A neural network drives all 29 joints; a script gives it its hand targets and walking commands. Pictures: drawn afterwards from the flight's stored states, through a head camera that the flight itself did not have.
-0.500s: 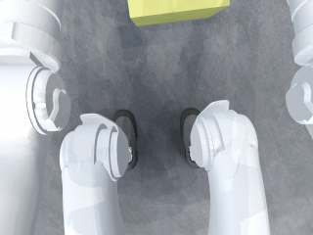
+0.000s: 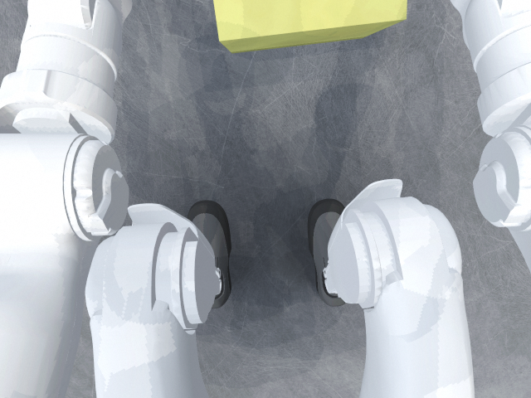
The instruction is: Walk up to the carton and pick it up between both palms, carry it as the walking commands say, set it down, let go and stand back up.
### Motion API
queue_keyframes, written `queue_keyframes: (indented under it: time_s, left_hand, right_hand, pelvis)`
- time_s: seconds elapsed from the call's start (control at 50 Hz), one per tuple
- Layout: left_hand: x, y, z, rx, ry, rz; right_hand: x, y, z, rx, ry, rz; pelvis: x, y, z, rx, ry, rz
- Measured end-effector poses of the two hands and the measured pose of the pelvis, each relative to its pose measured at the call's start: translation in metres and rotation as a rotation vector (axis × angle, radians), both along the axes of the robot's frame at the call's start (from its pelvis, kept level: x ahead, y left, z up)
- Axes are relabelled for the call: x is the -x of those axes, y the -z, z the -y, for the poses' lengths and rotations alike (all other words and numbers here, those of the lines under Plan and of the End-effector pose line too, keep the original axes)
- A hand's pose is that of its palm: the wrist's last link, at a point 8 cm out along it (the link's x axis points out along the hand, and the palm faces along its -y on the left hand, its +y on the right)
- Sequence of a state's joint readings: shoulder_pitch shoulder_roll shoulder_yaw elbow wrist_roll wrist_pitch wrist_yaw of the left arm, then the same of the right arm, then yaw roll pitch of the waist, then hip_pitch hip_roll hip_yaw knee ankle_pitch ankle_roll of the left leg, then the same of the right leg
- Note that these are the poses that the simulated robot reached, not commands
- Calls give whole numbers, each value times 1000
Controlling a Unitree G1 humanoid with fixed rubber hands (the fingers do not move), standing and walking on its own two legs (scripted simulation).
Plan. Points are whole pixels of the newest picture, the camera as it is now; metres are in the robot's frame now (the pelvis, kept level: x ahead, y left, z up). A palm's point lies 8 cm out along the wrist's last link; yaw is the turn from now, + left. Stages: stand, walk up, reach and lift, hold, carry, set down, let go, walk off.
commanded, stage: reach and lift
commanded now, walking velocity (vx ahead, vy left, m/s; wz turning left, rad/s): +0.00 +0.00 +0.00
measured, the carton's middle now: out of the picture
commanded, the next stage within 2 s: none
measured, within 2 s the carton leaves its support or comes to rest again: leaves its support in 1.48 s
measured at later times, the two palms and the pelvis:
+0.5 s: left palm out of the picture +0.57 +0.10 -0.19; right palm out of the picture +0.56 -0.20 -0.17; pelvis +0.00 +0.00 +0.00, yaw -1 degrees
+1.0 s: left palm out of the picture +0.57 +0.11 -0.19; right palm out of the picture +0.55 -0.19 -0.18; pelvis +0.01 +0.01 +0.00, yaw -1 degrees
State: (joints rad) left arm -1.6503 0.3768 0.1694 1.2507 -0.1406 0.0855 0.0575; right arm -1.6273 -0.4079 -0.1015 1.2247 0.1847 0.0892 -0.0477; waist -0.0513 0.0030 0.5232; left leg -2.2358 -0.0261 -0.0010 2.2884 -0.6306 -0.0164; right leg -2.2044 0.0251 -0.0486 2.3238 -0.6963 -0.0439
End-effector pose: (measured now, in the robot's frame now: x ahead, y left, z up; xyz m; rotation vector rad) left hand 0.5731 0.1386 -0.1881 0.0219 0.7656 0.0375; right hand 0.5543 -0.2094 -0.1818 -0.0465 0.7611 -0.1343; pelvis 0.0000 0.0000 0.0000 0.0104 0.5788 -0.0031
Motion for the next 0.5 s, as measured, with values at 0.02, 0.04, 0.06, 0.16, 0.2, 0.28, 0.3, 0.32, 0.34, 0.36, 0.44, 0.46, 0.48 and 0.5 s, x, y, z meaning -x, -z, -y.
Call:
queue_keyframes:
  time_s: [0.02, 0.04, 0.06, 0.16, 0.2, 0.28, 0.3, 0.32, 0.34, 0.36, 0.44, 0.46, 0.48, 0.5]
  left_hand:
    - [2, 1, 2, 1, 3, 0]
    - [3, 1, 3, -2, 6, -1]
    - [5, 1, 4, -6, 8, -6]
    - [8, -5, 0, -22, 2, -2]
    - [8, -6, -3, -26, 3, -8]
    - [2, -12, 4, -4, 30, 14]
    - [0, -12, 10, 7, 42, 17]
    - [0, -11, 16, 17, 55, 13]
    - [1, -9, 24, 30, 70, 8]
    - [2, -7, 32, 43, 83, 2]
    - [0, -3, 39, 41, 60, 13]
    - [1, -2, 39, 45, 60, 12]
    - [1, -1, 39, 45, 55, 13]
    - [2, -2, 38, 41, 52, 14]
  right_hand:
    - [1, -1, -1, -4, 3, -3]
    - [1, -1, -1, -6, 7, -7]
    - [2, -1, -2, -8, 12, -14]
    - [-3, -9, -7, -6, 2, 1]
    - [-3, -10, -10, -14, 0, -4]
    - [-3, -11, -12, -19, 6, -8]
    - [-2, -10, -12, -18, 1, -9]
    - [-2, -10, -12, -21, 1, -10]
    - [-1, -9, -12, -25, 3, -8]
    - [-1, -9, -12, -29, 4, -5]
    - [-2, -9, -10, -23, -2, -2]
    - [-2, -9, -11, -22, -6, -1]
    - [-3, -9, -11, -21, -8, 1]
    - [-4, -9, -12, -20, -10, 1]
  pelvis:
    - [1, 0, 0, 0, 1, 1]
    - [1, 0, 0, 1, 2, 2]
    - [2, -1, 0, 0, 3, 3]
    - [6, 0, 0, 0, 3, 12]
    - [7, -1, -1, -1, 1, 13]
    - [7, -2, -2, -1, -3, 10]
    - [7, -2, -3, 0, -3, 9]
    - [7, -3, -3, 1, -3, 7]
    - [6, -3, -4, 3, -3, 4]
    - [5, -4, -4, 6, -3, 2]
    - [2, -4, -4, 8, 4, -2]
    - [2, -4, -3, 7, 8, -2]
    - [1, -4, -3, 5, 13, -1]
    - [0, -4, -3, 4, 17, 0]
